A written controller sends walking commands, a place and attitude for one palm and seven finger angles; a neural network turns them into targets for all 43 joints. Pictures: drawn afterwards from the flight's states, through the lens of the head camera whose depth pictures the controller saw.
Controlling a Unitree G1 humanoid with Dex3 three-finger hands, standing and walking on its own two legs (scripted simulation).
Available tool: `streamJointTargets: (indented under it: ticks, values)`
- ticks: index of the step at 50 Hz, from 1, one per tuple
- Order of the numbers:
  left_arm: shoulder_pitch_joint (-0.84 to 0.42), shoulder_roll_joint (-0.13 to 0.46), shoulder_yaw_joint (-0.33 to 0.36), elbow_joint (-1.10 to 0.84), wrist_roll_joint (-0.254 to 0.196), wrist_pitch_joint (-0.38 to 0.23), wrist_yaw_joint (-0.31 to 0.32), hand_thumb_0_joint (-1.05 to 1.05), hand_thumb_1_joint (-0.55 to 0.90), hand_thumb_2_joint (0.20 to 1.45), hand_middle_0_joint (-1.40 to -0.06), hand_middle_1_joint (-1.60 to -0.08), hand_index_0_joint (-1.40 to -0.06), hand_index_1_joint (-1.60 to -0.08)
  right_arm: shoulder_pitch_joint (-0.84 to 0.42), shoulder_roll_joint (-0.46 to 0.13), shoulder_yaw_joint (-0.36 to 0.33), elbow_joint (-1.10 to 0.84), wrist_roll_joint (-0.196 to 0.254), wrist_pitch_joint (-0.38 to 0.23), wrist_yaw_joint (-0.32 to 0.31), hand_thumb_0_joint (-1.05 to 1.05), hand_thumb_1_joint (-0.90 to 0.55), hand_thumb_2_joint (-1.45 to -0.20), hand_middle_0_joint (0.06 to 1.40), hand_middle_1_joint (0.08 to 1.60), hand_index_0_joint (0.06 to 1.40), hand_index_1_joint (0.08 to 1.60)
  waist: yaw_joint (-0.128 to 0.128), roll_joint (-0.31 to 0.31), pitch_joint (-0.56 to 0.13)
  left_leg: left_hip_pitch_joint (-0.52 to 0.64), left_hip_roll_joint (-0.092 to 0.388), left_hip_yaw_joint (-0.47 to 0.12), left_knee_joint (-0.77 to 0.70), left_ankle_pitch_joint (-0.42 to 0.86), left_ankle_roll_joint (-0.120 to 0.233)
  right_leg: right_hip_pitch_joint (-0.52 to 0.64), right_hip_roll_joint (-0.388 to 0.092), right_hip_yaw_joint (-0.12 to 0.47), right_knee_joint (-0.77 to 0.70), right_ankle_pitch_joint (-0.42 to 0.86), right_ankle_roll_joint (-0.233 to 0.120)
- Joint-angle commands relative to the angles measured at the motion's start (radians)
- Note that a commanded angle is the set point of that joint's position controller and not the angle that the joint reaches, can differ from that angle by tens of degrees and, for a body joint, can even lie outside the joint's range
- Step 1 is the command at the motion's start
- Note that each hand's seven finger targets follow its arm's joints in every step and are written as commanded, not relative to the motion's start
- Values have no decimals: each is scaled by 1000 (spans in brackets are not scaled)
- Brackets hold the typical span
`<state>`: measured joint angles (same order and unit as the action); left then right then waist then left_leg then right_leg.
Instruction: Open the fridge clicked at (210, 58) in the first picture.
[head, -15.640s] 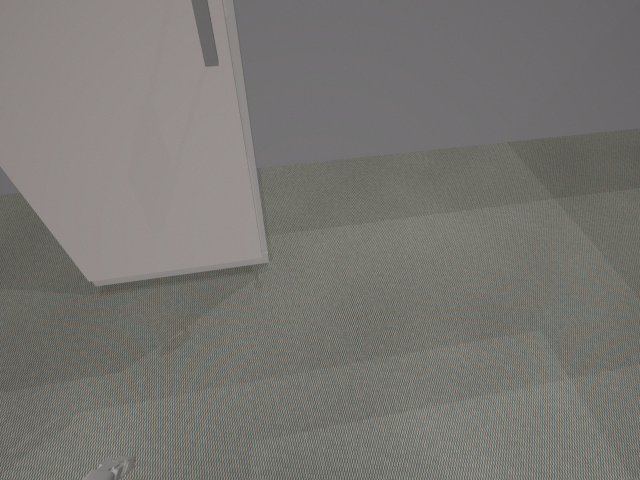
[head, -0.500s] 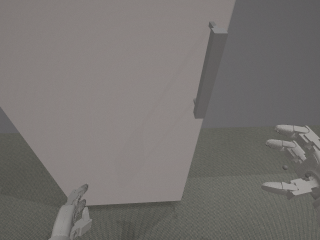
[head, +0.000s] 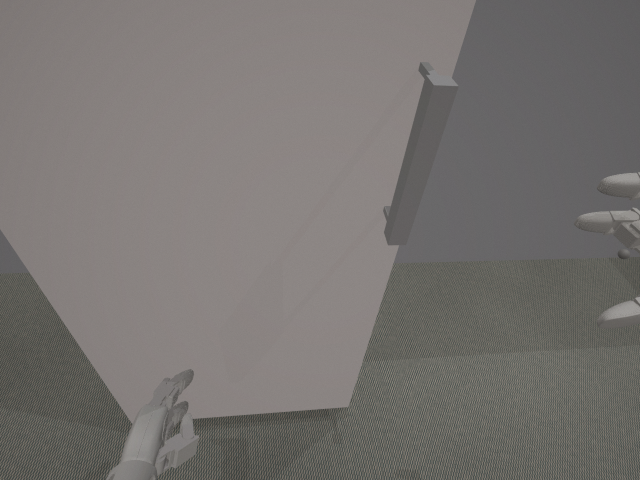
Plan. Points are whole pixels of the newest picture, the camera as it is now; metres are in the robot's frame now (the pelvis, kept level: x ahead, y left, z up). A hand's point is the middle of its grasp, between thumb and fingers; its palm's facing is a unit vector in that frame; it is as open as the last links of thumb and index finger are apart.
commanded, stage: raise the hand to about handle height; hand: right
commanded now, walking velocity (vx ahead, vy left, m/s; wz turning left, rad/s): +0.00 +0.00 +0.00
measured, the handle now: (409, 161) +0.46 -0.11 +0.20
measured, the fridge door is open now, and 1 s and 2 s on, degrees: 0 0 0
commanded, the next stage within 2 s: move the hooked fingers beside the handle in 0.48 s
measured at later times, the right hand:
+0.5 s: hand (600, 248) +0.29 -0.27 +0.22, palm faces +0.03 +0.99 -0.13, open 14.0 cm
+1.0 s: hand (567, 229) +0.33 -0.25 +0.22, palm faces -0.01 +0.99 -0.10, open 14.0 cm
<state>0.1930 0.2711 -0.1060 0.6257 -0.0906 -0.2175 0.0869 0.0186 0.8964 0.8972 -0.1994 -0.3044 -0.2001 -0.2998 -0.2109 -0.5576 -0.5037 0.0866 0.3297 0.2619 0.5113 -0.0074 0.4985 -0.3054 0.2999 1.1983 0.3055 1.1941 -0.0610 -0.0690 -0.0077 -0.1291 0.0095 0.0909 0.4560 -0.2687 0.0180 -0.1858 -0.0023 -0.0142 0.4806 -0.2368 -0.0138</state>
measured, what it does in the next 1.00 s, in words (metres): stands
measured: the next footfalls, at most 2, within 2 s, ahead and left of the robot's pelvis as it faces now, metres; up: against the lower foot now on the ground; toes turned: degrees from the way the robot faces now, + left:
none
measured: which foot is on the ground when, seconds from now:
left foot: down 0.00-1.00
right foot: down 0.00-1.00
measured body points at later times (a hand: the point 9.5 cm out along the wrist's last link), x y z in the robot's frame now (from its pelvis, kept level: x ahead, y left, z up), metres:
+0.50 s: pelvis +0.01 +0.00 +0.00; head -0.01 +0.03 +0.45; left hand +0.21 +0.23 -0.07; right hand +0.29 -0.32 +0.23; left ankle -0.01 +0.11 -0.74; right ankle +0.02 -0.11 -0.74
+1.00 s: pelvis +0.01 -0.01 +0.00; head +0.00 +0.02 +0.45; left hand +0.21 +0.21 -0.07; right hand +0.32 -0.31 +0.22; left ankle -0.01 +0.11 -0.74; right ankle +0.02 -0.11 -0.74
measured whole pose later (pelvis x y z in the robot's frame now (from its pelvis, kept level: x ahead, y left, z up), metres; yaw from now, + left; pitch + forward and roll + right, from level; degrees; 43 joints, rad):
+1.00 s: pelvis +0.01 -0.01 +0.00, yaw +1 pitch -2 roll +0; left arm 0.18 0.26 -0.10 0.62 -0.09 -0.19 0.08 0.02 0.90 0.90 -0.20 -0.30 -0.20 -0.30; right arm -0.27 -0.48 -0.44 0.09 0.30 0.30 0.43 -0.01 0.50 -0.30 0.30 1.20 0.31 1.20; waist -0.04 -0.06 -0.02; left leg -0.15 0.02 0.07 0.48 -0.29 0.01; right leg -0.20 0.01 -0.03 0.48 -0.26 -0.02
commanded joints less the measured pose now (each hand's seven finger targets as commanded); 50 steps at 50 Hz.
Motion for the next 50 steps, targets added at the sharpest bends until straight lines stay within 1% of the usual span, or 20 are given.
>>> streamJointTargets:
  ticks: [1, 4, 7, 9, 12, 13, 17, 18, 21, 25, 27, 28, 30, 33, 37, 38, 41, 45, 48, 50]
  values:
    - [-149, 125, 53, -176, -5, -57, 4, 0, 900, 900, -200, -300, -200, -300, -290, -282, -95, -90, 39, -26, 24, 0, 500, -300, 300, 1200, 300, 1200, 5, 17, -162, -51, -1, -54, -72, 208, 7, 91, 9, 54, -50, 151, -23]
    - [-150, 141, 61, -180, -13, -43, -6, 0, 900, 900, -200, -300, -200, -300, -246, -269, -82, -25, 43, 1, 41, 0, 500, -300, 300, 1200, 300, 1200, 6, 76, -124, -72, 21, -95, -74, 192, -11, 36, 3, 47, -26, 121, -21]
    - [-169, 133, 67, -209, -14, -47, -6, 0, 900, 900, -200, -300, -200, -300, -309, -298, -94, -157, 36, -13, 26, 0, 500, -300, 300, 1200, 300, 1200, 3, 2, -201, -66, 18, -90, -52, 187, -4, 81, 9, 45, -11, 137, -22]
    - [-170, 128, 66, -212, -8, -49, -4, 0, 900, 900, -200, -300, -200, -300, -316, -333, -133, -237, 39, -40, 4, 0, 500, -300, 300, 1200, 300, 1200, -2, 2, -237, -33, 18, -97, -52, 204, -6, 88, 7, 42, -5, 159, -24]
    - [-158, 120, 64, -207, -2, -58, 5, 0, 900, 900, -200, -300, -200, -300, -301, -344, -168, -256, 42, -68, -20, 0, 500, -300, 300, 1200, 300, 1200, -6, -19, -241, -26, 7, -66, -43, 236, -2, 111, 8, 36, -18, 181, -27]
    - [-161, 120, 63, -200, 0, -56, 5, 0, 900, 900, -200, -300, -200, -300, -284, -357, -174, -252, 40, -66, -27, 0, 500, -300, 300, 1200, 300, 1200, -13, -8, -208, -30, 12, -83, -55, 248, -5, 97, 3, 36, -11, 186, -26]
    - [-149, 127, 66, -185, -6, -54, 12, 0, 900, 900, -200, -300, -200, -300, -291, -299, -127, -166, 33, -34, -27, 0, 500, -300, 300, 1200, 300, 1200, 7, -20, -160, -69, 16, -83, -55, 234, -12, 83, 2, 34, -18, 154, -25]
    - [-151, 128, 67, -188, -6, -50, 9, 0, 900, 900, -200, -300, -200, -300, -283, -297, -120, -156, 32, -26, -24, 0, 500, -300, 300, 1200, 300, 1200, 3, 18, -149, -59, 28, -110, -62, 249, -22, 66, -3, 38, -4, 152, -22]
    - [-156, 125, 66, -199, -9, -53, 13, 0, 900, 900, -200, -300, -200, -300, -320, -290, -93, -202, 22, -21, -17, 0, 500, -300, 300, 1200, 300, 1200, 11, -30, -195, -63, 14, -76, -44, 239, -7, 109, 3, 40, -14, 168, -25]
    - [-156, 124, 64, -197, -5, -52, 14, 0, 900, 900, -200, -300, -200, -300, -286, -303, -121, -203, 38, -33, -6, 0, 500, -300, 300, 1200, 300, 1200, 9, 24, -212, -52, 15, -80, -43, 270, -12, 107, 1, 44, -4, 179, -28]
    - [-154, 124, 61, -193, -6, -54, 14, 0, 900, 900, -200, -300, -200, -300, -299, -301, -120, -201, 40, -38, -7, 0, 500, -300, 300, 1200, 300, 1200, 10, 3, -209, -61, 3, -54, -37, 255, -5, 115, 3, 46, -18, 183, -26]
    - [-156, 122, 63, -193, -3, -53, 11, 0, 900, 900, -200, -300, -200, -300, -271, -323, -139, -197, 41, -39, -9, 0, 500, -300, 300, 1200, 300, 1200, -1, 10, -200, -53, 9, -71, -45, 271, -5, 109, 1, 46, -8, 194, -25]
    - [-159, 117, 58, -190, -6, -54, 12, 0, 900, 900, -200, -300, -200, -300, -331, -272, -86, -204, 35, -36, -12, 0, 500, -300, 300, 1200, 300, 1200, 15, -38, -184, -76, 5, -54, -40, 256, 1, 118, 3, 47, -20, 188, -23]
    - [-148, 120, 60, -175, -5, -54, 15, 0, 900, 900, -200, -300, -200, -300, -347, -250, -54, -149, 29, -28, -23, 0, 500, -300, 300, 1200, 300, 1200, 20, 23, -156, -95, 3, -58, -55, 218, 1, 111, -3, 54, -23, 163, -23]
    - [-147, 112, 57, -182, -4, -57, 19, 0, 900, 900, -200, -300, -200, -300, -404, -229, -23, -187, 9, -32, -39, 0, 500, -300, 300, 1200, 300, 1200, 22, -42, -209, -91, 1, -41, -39, 218, 8, 151, 2, 63, -35, 178, -22]
    - [-146, 115, 58, -175, -3, -53, 17, 0, 900, 900, -200, -300, -200, -300, -395, -249, -35, -182, 7, -34, -45, 0, 500, -300, 300, 1200, 300, 1200, 16, -13, -212, -71, 3, -47, -45, 231, 10, 141, -2, 60, -30, 191, -20]
    - [-154, 105, 54, -181, -2, -54, 15, 0, 900, 900, -200, -300, -200, -300, -423, -214, -17, -213, 6, -42, -60, 0, 500, -300, 300, 1200, 300, 1200, 17, -35, -229, -74, 0, -34, -36, 232, 10, 158, 1, 64, -42, 197, -19]
    - [-152, 111, 58, -176, 2, -44, 10, 0, 900, 900, -200, -300, -200, -300, -378, -227, -50, -169, 1, -27, -84, 0, 500, -300, 300, 1200, 300, 1200, 5, 15, -227, -50, 2, -29, -31, 272, 11, 133, 0, 61, -43, 233, -20]
    - [-154, 108, 60, -181, -1, -33, 4, 0, 900, 900, -200, -300, -200, -300, -357, -221, -42, -192, -5, -17, -95, 0, 500, -300, 300, 1200, 300, 1200, 1, 11, -235, -36, 5, -30, -29, 291, 11, 133, -5, 52, -38, 257, -17]
    - [-163, 101, 60, -189, -3, -34, 4, 0, 900, 900, -200, -300, -200, -300, -389, -189, -18, -251, -2, -19, -100, 0, 500, -300, 300, 1200, 300, 1200, 10, -41, -250, -47, 5, -30, -24, 303, 12, 161, -4, 51, -36, 268, -16]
